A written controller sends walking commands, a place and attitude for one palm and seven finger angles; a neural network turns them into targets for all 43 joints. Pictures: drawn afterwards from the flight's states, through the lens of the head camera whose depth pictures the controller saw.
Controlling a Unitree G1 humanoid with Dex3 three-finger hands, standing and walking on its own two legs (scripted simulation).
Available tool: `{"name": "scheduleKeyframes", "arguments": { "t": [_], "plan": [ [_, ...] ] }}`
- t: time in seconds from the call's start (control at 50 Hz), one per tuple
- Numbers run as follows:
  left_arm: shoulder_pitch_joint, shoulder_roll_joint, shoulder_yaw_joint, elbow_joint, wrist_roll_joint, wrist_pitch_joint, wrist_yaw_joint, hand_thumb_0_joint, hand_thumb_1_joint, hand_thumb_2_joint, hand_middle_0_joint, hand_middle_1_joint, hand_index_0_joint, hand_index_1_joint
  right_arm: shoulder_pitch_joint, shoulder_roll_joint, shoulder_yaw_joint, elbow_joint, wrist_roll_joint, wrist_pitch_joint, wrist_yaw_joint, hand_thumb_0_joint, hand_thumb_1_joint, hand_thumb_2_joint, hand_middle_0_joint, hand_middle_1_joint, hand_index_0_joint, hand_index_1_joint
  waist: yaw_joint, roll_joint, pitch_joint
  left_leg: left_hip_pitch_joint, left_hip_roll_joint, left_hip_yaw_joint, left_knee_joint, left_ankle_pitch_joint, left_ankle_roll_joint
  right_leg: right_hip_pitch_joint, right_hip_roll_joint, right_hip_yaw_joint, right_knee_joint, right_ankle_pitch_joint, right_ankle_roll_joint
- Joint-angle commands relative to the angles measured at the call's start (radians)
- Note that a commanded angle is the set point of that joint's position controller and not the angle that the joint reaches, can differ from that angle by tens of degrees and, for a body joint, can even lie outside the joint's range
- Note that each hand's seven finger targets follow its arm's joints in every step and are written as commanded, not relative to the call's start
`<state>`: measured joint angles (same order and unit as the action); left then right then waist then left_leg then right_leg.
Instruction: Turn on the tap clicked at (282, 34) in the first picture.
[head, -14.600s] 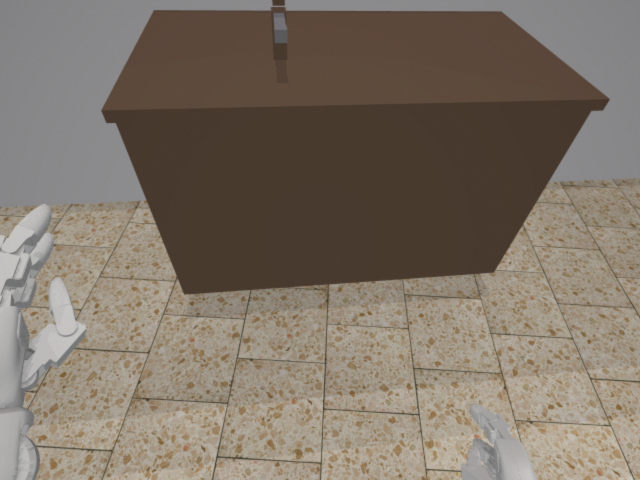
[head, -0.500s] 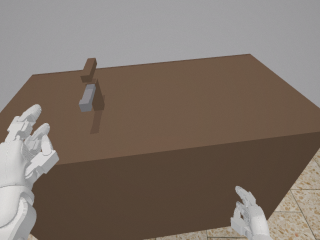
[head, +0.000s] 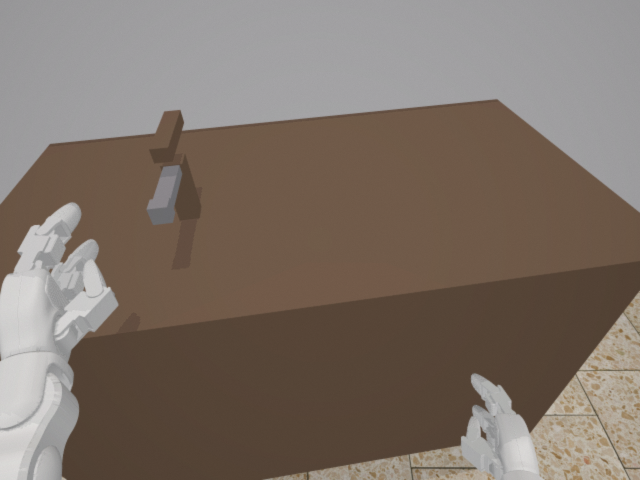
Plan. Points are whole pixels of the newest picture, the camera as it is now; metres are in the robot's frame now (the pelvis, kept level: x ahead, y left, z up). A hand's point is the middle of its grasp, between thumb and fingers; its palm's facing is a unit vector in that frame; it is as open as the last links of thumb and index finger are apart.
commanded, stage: reach beside the lever's end, fingers flat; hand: left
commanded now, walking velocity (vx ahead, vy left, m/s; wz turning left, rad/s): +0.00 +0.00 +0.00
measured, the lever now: (161, 211) +0.40 +0.30 +0.15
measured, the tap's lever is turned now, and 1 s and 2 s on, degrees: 0 0 0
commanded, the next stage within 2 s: push the lever round in 1.80 s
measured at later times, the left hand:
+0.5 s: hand (110, 267) +0.26 +0.28 +0.18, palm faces +0.52 -0.85 -0.07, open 7.5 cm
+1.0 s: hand (122, 243) +0.32 +0.31 +0.16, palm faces +0.53 -0.85 -0.06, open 7.7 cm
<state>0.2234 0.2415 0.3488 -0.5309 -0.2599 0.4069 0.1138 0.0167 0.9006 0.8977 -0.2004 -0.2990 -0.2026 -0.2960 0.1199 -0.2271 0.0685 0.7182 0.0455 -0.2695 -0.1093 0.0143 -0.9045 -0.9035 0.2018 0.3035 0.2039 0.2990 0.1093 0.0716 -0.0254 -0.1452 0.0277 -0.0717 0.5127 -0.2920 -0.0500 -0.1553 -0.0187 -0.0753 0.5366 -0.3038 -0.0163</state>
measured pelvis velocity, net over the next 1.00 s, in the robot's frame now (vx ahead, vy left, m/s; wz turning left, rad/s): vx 0.00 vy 0.00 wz -0.02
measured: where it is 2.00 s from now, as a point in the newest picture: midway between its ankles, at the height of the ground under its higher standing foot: outside the picture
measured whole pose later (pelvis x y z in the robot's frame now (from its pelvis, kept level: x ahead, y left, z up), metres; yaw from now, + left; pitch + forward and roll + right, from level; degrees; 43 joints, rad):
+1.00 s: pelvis +0.00 +0.00 +0.00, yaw -1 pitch +0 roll +0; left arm -0.18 0.35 0.47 0.11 -0.21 0.25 0.08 0.02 0.90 0.90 -0.17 -0.20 -0.17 -0.19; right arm 0.18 -0.25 0.03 0.74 0.06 -0.22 -0.13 0.01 -0.91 -0.90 0.20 0.30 0.20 0.30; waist 0.05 0.05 -0.03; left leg -0.23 0.03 -0.05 0.52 -0.29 -0.04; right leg -0.25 -0.02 -0.05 0.54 -0.29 -0.01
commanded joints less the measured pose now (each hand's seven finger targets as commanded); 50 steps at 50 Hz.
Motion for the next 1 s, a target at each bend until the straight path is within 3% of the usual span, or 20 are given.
{"name": "scheduleKeyframes", "arguments": {
  "t": [0.0, 0.02, 0.06, 0.1, 0.14, 0.28, 0.34, 0.38, 0.42, 0.44, 0.46, 0.5, 0.64, 0.7, 0.74, 0.8, 0.84, 0.88, 0.94, 0.98],
  "plan": [
    [-0.224, 0.193, 0.105, -0.177, 0.016, -0.066, 0.019, 0.0, 0.9, 0.9, -0.199, -0.298, -0.199, -0.298, -0.192, -0.091, -0.038, -0.175, 0.007, -0.052, -0.014, 0.0, -0.9, -0.9, 0.2, 0.3, 0.2, 0.3, 0.001, -0.004, -0.101, -0.002, -0.053, 0.06, -0.063, 0.222, 0.053, 0.01, 0.015, -0.002, -0.1, 0.205, 0.006],
    [-0.204, 0.201, 0.119, -0.14, 0.011, -0.065, 0.019, 0.0, 0.9, 0.9, -0.198, -0.295, -0.198, -0.295, -0.182, -0.094, -0.04, -0.169, 0.007, -0.047, -0.016, 0.0, -0.9, -0.9, 0.2, 0.3, 0.2, 0.3, 0.0, -0.047, -0.094, -0.01, -0.05, 0.061, -0.061, 0.225, 0.056, 0.009, 0.017, -0.004, -0.099, 0.213, 0.008],
    [-0.255, 0.199, 0.106, -0.127, 0.012, -0.07, 0.012, 0.0, 0.9, 0.9, -0.197, -0.29, -0.197, -0.29, -0.18, -0.096, -0.042, -0.167, 0.008, -0.044, -0.018, 0.0, -0.9, -0.9, 0.2, 0.3, 0.2, 0.3, -0.009, -0.042, -0.088, -0.007, -0.051, 0.062, -0.062, 0.217, 0.057, -0.003, 0.017, -0.002, -0.102, 0.206, 0.01],
    [-0.266, 0.21, 0.115, -0.131, 0.016, -0.08, 0.011, 0.0, 0.9, 0.9, -0.195, -0.285, -0.195, -0.285, -0.181, -0.094, -0.043, -0.17, 0.01, -0.05, -0.018, 0.0, -0.9, -0.9, 0.2, 0.3, 0.2, 0.3, -0.006, 0.008, -0.111, 0.004, -0.051, 0.063, -0.065, 0.222, 0.054, 0.006, 0.016, 0.001, -0.099, 0.206, 0.005],
    [-0.268, 0.216, 0.12, -0.106, 0.015, -0.09, 0.008, 0.0, 0.9, 0.9, -0.193, -0.28, -0.193, -0.28, -0.17, -0.098, -0.047, -0.166, 0.008, -0.05, -0.021, 0.0, -0.9, -0.9, 0.2, 0.3, 0.2, 0.3, -0.01, -0.03, -0.113, 0.002, -0.05, 0.063, -0.062, 0.232, 0.056, 0.004, 0.018, -0.001, -0.095, 0.222, 0.008],
    [-0.349, 0.241, 0.128, -0.036, 0.021, -0.107, 0.008, 0.0, 0.9, 0.9, -0.187, -0.263, -0.187, -0.263, -0.166, -0.102, -0.049, -0.156, 0.011, -0.049, -0.026, 0.0, -0.9, -0.9, 0.2, 0.3, 0.2, 0.3, -0.019, -0.003, -0.095, -0.004, -0.051, 0.058, -0.071, 0.201, 0.055, -0.015, 0.018, 0.003, -0.104, 0.178, 0.006],
    [-0.397, 0.246, 0.126, 0.007, 0.023, -0.114, 0.008, 0.0, 0.9, 0.9, -0.185, -0.255, -0.185, -0.255, -0.157, -0.107, -0.054, -0.151, 0.01, -0.045, -0.031, 0.0, -0.9, -0.9, 0.2, 0.3, 0.2, 0.3, -0.027, -0.036, -0.109, -0.008, -0.052, 0.059, -0.069, 0.203, 0.058, -0.011, 0.016, 0.005, -0.102, 0.183, 0.008],
    [-0.424, 0.265, 0.135, 0.029, 0.028, -0.119, 0.01, 0.0, 0.9, 0.9, -0.183, -0.25, -0.183, -0.25, -0.159, -0.105, -0.053, -0.148, 0.013, -0.042, -0.031, 0.0, -0.9, -0.9, 0.2, 0.3, 0.2, 0.3, -0.027, 0.022, -0.107, -0.005, -0.053, 0.06, -0.072, 0.184, 0.056, -0.02, 0.016, 0.009, -0.109, 0.157, 0.005],
    [-0.451, 0.25, 0.116, 0.065, 0.032, -0.131, 0.009, 0.0, 0.9, 0.9, -0.182, -0.245, -0.182, -0.245, -0.15, -0.107, -0.056, -0.145, 0.011, -0.043, -0.033, 0.0, -0.9, -0.9, 0.2, 0.3, 0.2, 0.3, -0.034, -0.023, -0.119, -0.003, -0.051, 0.057, -0.072, 0.199, 0.058, -0.016, 0.018, 0.005, -0.101, 0.175, 0.005],
    [-0.453, 0.256, 0.12, 0.083, 0.031, -0.132, 0.005, 0.0, 0.9, 0.9, -0.181, -0.243, -0.181, -0.243, -0.145, -0.109, -0.057, -0.142, 0.01, -0.041, -0.033, 0.0, -0.9, -0.9, 0.2, 0.3, 0.2, 0.3, -0.033, -0.01, -0.118, -0.004, -0.051, 0.06, -0.071, 0.199, 0.058, -0.019, 0.017, 0.007, -0.101, 0.18, 0.006],
    [-0.47, 0.279, 0.139, 0.093, 0.03, -0.135, 0.004, 0.0, 0.9, 0.9, -0.18, -0.24, -0.18, -0.24, -0.137, -0.114, -0.06, -0.141, 0.008, -0.04, -0.034, 0.0, -0.9, -0.9, 0.2, 0.3, 0.2, 0.3, -0.034, -0.042, -0.136, -0.005, -0.051, 0.057, -0.07, 0.21, 0.06, -0.009, 0.018, 0.004, -0.097, 0.194, 0.007],
    [-0.476, 0.291, 0.149, 0.117, 0.034, -0.141, 0.0, 0.0, 0.9, 0.9, -0.178, -0.235, -0.178, -0.235, -0.137, -0.111, -0.061, -0.144, 0.011, -0.034, -0.033, 0.0, -0.9, -0.9, 0.2, 0.3, 0.2, 0.3, -0.03, -0.006, -0.149, -0.007, -0.051, 0.063, -0.069, 0.221, 0.059, 0.001, 0.016, 0.009, -0.095, 0.207, 0.005],
    [-0.565, 0.331, 0.168, 0.235, 0.041, -0.16, -0.006, 0.0, 0.9, 0.9, -0.173, -0.218, -0.173, -0.218, -0.111, -0.123, -0.067, -0.138, 0.015, -0.023, -0.034, 0.0, -0.9, -0.9, 0.2, 0.3, 0.2, 0.3, -0.042, -0.037, -0.152, -0.028, -0.05, 0.064, -0.062, 0.225, 0.061, -0.011, 0.016, 0.009, -0.088, 0.221, 0.008],
    [-0.609, 0.332, 0.158, 0.246, 0.051, -0.185, -0.009, 0.0, 0.9, 0.9, -0.17, -0.21, -0.17, -0.21, -0.104, -0.119, -0.069, -0.14, 0.015, -0.021, -0.032, 0.0, -0.9, -0.9, 0.2, 0.3, 0.2, 0.3, -0.047, 0.012, -0.173, -0.015, -0.05, 0.069, -0.056, 0.245, 0.059, -0.012, 0.015, 0.011, -0.079, 0.243, 0.004],
    [-0.596, 0.342, 0.172, 0.279, 0.049, -0.198, -0.012, 0.0, 0.9, 0.9, -0.168, -0.205, -0.168, -0.205, -0.089, -0.126, -0.076, -0.139, 0.013, -0.022, -0.031, 0.0, -0.9, -0.9, 0.2, 0.3, 0.2, 0.3, -0.044, -0.028, -0.19, -0.018, -0.048, 0.069, -0.049, 0.261, 0.061, -0.005, 0.017, 0.01, -0.071, 0.271, 0.006],
    [-0.64, 0.337, 0.156, 0.311, 0.052, -0.209, -0.02, 0.0, 0.9, 0.9, -0.166, -0.198, -0.166, -0.198, -0.082, -0.127, -0.075, -0.137, 0.018, -0.018, -0.03, 0.0, -0.9, -0.9, 0.2, 0.3, 0.2, 0.3, -0.053, -0.003, -0.177, -0.025, -0.049, 0.067, -0.051, 0.249, 0.06, -0.023, 0.015, 0.011, -0.071, 0.257, 0.005],
    [-0.651, 0.346, 0.164, 0.339, 0.051, -0.212, -0.023, 0.0, 0.9, 0.9, -0.164, -0.193, -0.164, -0.193, -0.07, -0.134, -0.079, -0.137, 0.016, -0.016, -0.031, 0.0, -0.9, -0.9, 0.2, 0.3, 0.2, 0.3, -0.055, -0.027, -0.182, -0.032, -0.049, 0.071, -0.045, 0.252, 0.062, -0.023, 0.014, 0.013, -0.071, 0.271, 0.007],
    [-0.648, 0.404, 0.216, 0.385, 0.056, -0.216, -0.019, 0.0, 0.9, 0.9, -0.162, -0.187, -0.162, -0.187, -0.064, -0.139, -0.082, -0.132, 0.018, -0.008, -0.032, 0.0, -0.9, -0.9, 0.2, 0.3, 0.2, 0.3, -0.047, -0.026, -0.19, -0.047, -0.047, 0.071, -0.045, 0.249, 0.063, -0.015, 0.015, 0.013, -0.07, 0.264, 0.006],
    [-0.717, 0.401, 0.199, 0.447, 0.058, -0.23, -0.025, 0.0, 0.9, 0.9, -0.16, -0.18, -0.16, -0.18, -0.041, -0.142, -0.085, -0.125, 0.018, -0.004, -0.032, 0.0, -0.9, -0.9, 0.2, 0.3, 0.2, 0.3, -0.066, -0.053, -0.188, -0.061, -0.047, 0.071, -0.04, 0.232, 0.064, -0.036, 0.014, 0.016, -0.07, 0.253, 0.01],
    [-0.757, 0.418, 0.203, 0.445, 0.069, -0.253, -0.027, 0.0, 0.9, 0.9, -0.158, -0.175, -0.158, -0.175, -0.038, -0.141, -0.085, -0.125, 0.019, -0.004, -0.03, 0.0, -0.9, -0.9, 0.2, 0.3, 0.2, 0.3, -0.066, 0.016, -0.202, -0.048, -0.047, 0.075, -0.035, 0.24, 0.062, -0.041, 0.012, 0.021, -0.067, 0.259, 0.005]
  ]
}}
